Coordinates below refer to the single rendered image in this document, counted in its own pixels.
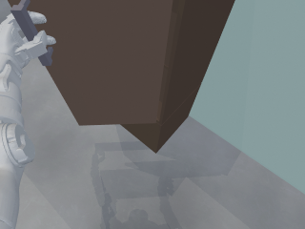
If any left robot hand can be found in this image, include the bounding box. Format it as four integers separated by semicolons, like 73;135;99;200
0;10;56;69

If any robot left forearm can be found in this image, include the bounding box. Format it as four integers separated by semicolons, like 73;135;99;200
0;53;25;129

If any handle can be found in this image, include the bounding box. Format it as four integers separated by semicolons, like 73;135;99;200
10;0;53;66

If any cupboard door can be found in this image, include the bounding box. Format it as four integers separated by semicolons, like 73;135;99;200
8;0;173;126

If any left robot upper arm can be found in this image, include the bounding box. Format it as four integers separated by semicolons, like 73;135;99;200
0;122;35;229

